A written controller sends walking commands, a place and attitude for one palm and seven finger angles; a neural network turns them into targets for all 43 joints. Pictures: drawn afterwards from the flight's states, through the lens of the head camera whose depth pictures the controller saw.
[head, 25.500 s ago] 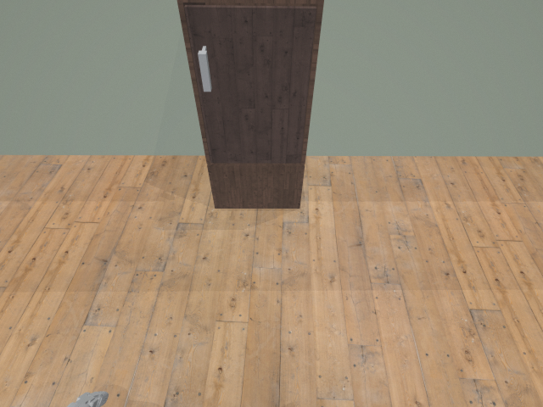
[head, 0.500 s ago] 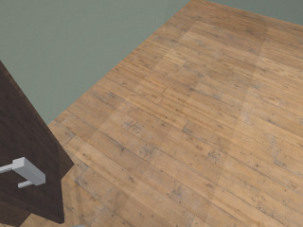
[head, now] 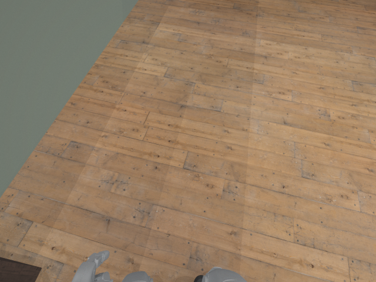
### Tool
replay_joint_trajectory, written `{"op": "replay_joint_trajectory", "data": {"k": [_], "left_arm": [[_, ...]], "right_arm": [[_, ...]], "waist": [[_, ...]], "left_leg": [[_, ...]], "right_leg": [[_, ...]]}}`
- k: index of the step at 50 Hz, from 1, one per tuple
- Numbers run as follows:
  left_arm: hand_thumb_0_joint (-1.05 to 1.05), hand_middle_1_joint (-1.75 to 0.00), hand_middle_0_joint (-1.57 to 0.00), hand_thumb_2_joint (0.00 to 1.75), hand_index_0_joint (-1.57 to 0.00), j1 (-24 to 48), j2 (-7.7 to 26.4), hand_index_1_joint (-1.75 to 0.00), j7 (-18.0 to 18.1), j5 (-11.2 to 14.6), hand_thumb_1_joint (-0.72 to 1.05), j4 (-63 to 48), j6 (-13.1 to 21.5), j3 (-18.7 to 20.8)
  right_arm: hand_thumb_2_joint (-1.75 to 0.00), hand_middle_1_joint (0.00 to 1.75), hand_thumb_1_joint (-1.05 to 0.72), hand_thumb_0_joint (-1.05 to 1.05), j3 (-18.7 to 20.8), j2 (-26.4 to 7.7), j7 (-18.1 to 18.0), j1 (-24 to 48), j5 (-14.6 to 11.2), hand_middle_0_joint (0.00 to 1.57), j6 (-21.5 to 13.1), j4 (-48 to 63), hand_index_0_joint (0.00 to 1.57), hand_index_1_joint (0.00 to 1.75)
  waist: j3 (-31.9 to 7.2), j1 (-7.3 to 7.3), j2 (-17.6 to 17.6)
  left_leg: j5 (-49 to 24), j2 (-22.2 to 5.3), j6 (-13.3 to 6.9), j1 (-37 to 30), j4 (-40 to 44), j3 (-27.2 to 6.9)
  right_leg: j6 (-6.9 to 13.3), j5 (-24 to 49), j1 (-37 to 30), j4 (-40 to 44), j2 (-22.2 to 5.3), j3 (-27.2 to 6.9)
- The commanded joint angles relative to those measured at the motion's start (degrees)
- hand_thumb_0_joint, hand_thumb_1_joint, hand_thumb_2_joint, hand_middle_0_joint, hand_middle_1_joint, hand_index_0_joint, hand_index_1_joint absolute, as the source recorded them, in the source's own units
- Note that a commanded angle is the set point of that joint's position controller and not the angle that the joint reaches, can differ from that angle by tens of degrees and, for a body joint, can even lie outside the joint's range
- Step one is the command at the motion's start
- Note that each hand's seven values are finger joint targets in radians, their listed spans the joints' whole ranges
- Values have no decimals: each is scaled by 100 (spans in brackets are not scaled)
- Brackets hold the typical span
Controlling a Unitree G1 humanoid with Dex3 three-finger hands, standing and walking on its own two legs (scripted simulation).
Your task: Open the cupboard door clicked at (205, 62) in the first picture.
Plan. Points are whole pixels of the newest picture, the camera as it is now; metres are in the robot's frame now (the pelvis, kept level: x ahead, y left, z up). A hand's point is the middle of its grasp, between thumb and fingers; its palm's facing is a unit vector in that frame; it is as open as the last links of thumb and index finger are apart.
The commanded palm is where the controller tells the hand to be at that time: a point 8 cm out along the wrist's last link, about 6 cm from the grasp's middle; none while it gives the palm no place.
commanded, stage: walk to a spot facing it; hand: left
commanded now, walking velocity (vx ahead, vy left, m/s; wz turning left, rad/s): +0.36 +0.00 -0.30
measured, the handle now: out of the picture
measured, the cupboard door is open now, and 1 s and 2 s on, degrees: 51 51 51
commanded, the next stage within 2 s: turn to face it in 1.18 s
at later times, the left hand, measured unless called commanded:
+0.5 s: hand (112, 248) +0.21 +0.20 -0.17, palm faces -0.07 -0.99 -0.16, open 7.4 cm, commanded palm none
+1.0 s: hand (172, 118) +0.61 +0.06 -0.14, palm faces -0.31 -0.93 -0.21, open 7.3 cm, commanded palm none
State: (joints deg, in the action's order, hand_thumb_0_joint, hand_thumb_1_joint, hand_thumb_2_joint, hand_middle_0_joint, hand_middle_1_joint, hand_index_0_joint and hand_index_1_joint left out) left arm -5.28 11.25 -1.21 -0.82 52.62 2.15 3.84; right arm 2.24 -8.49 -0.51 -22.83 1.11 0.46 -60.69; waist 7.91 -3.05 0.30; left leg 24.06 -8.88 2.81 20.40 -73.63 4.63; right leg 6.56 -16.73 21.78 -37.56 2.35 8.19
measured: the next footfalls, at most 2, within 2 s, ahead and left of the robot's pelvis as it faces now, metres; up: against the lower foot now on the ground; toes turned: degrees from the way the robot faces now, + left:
left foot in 0.42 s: +0.36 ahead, +0.11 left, +0.00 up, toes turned -3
right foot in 0.84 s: +0.47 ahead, -0.18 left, +0.00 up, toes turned -25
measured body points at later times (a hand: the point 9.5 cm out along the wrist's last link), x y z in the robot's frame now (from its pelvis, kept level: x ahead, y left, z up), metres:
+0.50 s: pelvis +0.25 +0.02 +0.00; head +0.29 +0.03 +0.45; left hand +0.21 +0.25 -0.15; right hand +0.37 -0.22 -0.12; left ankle +0.32 +0.11 -0.72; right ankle +0.09 -0.05 -0.63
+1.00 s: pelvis +0.47 -0.09 +0.02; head +0.49 -0.10 +0.47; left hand +0.63 +0.11 -0.12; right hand +0.34 -0.29 -0.14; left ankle +0.47 +0.06 -0.64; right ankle +0.43 -0.16 -0.72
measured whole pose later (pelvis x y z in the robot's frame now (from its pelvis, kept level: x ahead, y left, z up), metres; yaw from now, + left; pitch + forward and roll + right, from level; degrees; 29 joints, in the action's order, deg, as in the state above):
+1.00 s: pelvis +0.47 -0.09 +0.02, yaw -17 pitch +0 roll +1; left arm -9.6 10.0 0.0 -1.1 57.6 4.0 2.8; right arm 2.7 -9.7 0.2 -20.9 1.4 -0.4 -63.8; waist 3.1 -3.5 -0.2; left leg 20.5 -7.2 2.1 26.5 -63.6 5.1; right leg 3.0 -15.7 11.9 -27.1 -0.9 7.9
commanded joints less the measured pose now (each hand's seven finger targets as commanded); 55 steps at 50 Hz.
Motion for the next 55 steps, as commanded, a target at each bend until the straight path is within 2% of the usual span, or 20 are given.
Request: {"op": "replay_joint_trajectory", "data": {"k": [1, 9, 15, 18, 19, 20, 21, 22, 25, 30, 37, 39, 40, 41, 42, 43, 45, 47, 49, 55], "left_arm": [[0, -30, -20, 90, -20, -733, 675, -30, 151, -40, 90, 24, 133, 131], [0, -30, -20, 90, -20, -1634, 473, -30, 102, 7, 90, 426, 316, 76], [0, -30, -20, 90, -20, -2065, 583, -30, 193, -20, 90, 688, 292, 25], [0, -30, -20, 90, -20, -1914, 687, -30, 219, 13, 90, 695, 298, 52], [0, -30, -20, 90, -20, -1802, 693, -30, 221, 40, 90, 666, 306, 66], [0, -30, -20, 90, -20, -1826, 524, -30, 180, 71, 90, 572, 320, 56], [0, -30, -20, 90, -20, -1934, 280, -30, 119, 114, 90, 453, 356, -2], [0, -30, -20, 90, -20, -1623, 384, -30, 153, 51, 90, 377, 349, 11], [0, -30, -20, 90, -20, -1199, 187, -30, 17, -51, 90, 415, 170, 46], [0, -30, -20, 90, -20, -1025, -196, -30, -77, -106, 90, 333, -58, 2], [0, -30, -20, 90, -20, -81, 66, -30, -142, -94, 90, 84, -71, -27], [0, -30, -20, 90, -20, -363, 247, -30, -120, -94, 90, 187, -22, -3], [0, -30, -20, 90, -20, -1109, 488, -30, -83, -95, 90, 432, 39, 49], [0, -30, -20, 90, -20, -2088, 1000, -30, -8, -119, 90, 712, 108, 202], [0, -30, -20, 90, -20, -2701, 1565, -30, 59, -21, 90, 884, 108, 330], [0, -30, -20, 90, -20, -2537, 1550, -30, 110, 37, 90, 885, 120, 306], [0, -30, -20, 90, -20, -1707, 981, -30, 186, 47, 90, 647, 102, 142], [0, -30, -20, 90, -20, -1176, 647, -30, 181, 3, 90, 545, 177, 21], [0, -30, -20, 90, -20, -1113, 461, -30, 155, -11, 90, 577, 249, -48], [0, -30, -20, 90, -20, -1378, 484, -30, 156, -31, 90, 813, 340, -23]], "right_arm": [[-90, 30, -90, 0, 136, -427, -12, 21, 60, 20, -148, 561, 20, 30], [-90, 30, -90, 0, 143, -516, 91, 1521, 40, 20, -217, 1048, 20, 30], [-90, 30, -90, 0, 99, -460, 171, 2458, -3, 20, -302, 1272, 20, 30], [-90, 30, -90, 0, 138, -609, 78, 1660, 34, 20, -367, 989, 20, 30], [-90, 30, -90, 0, 195, -818, 18, 804, 65, 20, -393, 729, 20, 30], [-90, 30, -90, 0, 332, -1383, -29, -102, 137, 20, -420, 500, 20, 30], [-90, 30, -90, 0, 395, -1779, -44, -737, 162, 20, -414, 381, 20, 30], [-90, 30, -90, 0, 327, -1645, -58, -506, 77, 20, -364, 422, 20, 30], [-90, 30, -90, 0, 119, -848, -93, 439, 87, 20, -476, 621, 20, 30], [-90, 30, -90, 0, 129, -709, -72, 240, 86, 20, -524, 373, 20, 30], [-90, 30, -90, 0, 90, -994, -9, -246, 123, 20, -411, 101, 20, 30], [-90, 30, -90, 0, 55, -1032, -11, -353, 99, 20, -383, 22, 20, 30], [-90, 30, -90, 0, 50, -996, 14, -290, 54, 20, -383, 20, 20, 30], [-90, 30, -90, 0, 9, -819, 62, -211, -28, 20, -424, 117, 20, 30], [-90, 30, -90, 0, -8, -609, 29, -56, -81, 20, -465, 352, 20, 30], [-90, 30, -90, 0, 65, -851, 14, 409, -68, 20, -458, 378, 20, 30], [-90, 30, -90, 0, 107, -739, 7, 761, -61, 20, -429, 375, 20, 30], [-90, 30, -90, 0, 69, -404, 44, 311, 6, 20, -260, 153, 20, 30], [-90, 30, -90, 0, 60, -270, 90, 143, 22, 20, -159, 45, 20, 30], [-90, 30, -90, 0, 100, -216, 224, 1028, -2, 20, -239, 420, 20, 30]], "waist": [[-815, 103, 174], [-587, 408, 456], [-369, 601, 495], [-725, 107, 544], [-1151, -261, 458], [-1762, -561, -415], [-2213, -557, -1497], [-1803, -440, -869], [-505, 80, -719], [-494, 313, -663], [-209, 198, -706], [-423, 400, -539], [-795, 768, -174], [-1444, 1186, 704], [-1867, 1302, 1879], [-1771, 1291, 1717], [-1067, 841, 485], [-692, 337, 544], [-435, 166, 666], [-198, 269, 611]], "left_leg": [[-724, -120, 11, 1064, 472, -385], [-1356, 125, 88, 2030, 1918, -321], [-1192, 489, -92, 1445, 3241, -26], [-1318, 962, -311, -214, 4132, 333], [-1800, 791, -466, -1682, 4460, 158], [-2109, -376, -913, -3154, 4454, -1324], [-2742, -1918, -1616, -3830, 5050, -2973], [-2326, -2074, -1712, -3109, 5402, -3154], [-1185, -1424, -1177, -1170, 6052, -1877], [-1882, -816, -917, -661, 6276, -171], [-1582, -832, -849, -859, 6080, 134], [-2518, -725, -694, -961, 5333, 306], [-3033, -491, -529, -589, 4296, 554], [-2380, -44, -291, 616, 2669, 981], [1095, 618, -100, 1894, 849, 786], [914, 406, -171, 2302, -2, -32], [-2, -45, -149, 2160, 85, -392], [-397, -129, -69, 1428, 836, -247], [-724, -18, -17, 1160, 1357, -75], [-1366, 122, -127, 1114, 3038, 82]], "right_leg": [[459, 572, -840, 2517, -1555, -1928], [466, 2722, -2057, 2281, -1312, -1804], [377, 3948, -2487, 1948, -1428, -1869], [155, 5281, -2193, 980, -1207, -1583], [-25, 4845, -1421, 54, -1088, -1500], [-271, 2985, -141, -1380, -560, -1222], [-359, -1134, 899, -3386, 60, -699], [-313, -1358, 1272, -4068, -190, -1065], [-463, -317, 1419, -4035, -833, -1132], [-585, 250, 773, -1918, -933, -634], [-525, 580, 74, -123, -631, -91], [-392, 475, -774, 464, -385, 129], [-219, 428, -1951, 698, -361, -54], [222, -147, -3522, 1033, -1474, -1447], [840, 584, -4420, 1808, -2870, -3661], [833, 1454, -4112, 1909, -2821, -3673], [666, 2157, -2919, 1895, -2475, -2422], [351, 1958, -1684, 2284, -2056, -1333], [281, 1805, -1221, 2553, -1790, -976], [244, 1761, -1531, 2532, -1735, -760]]}}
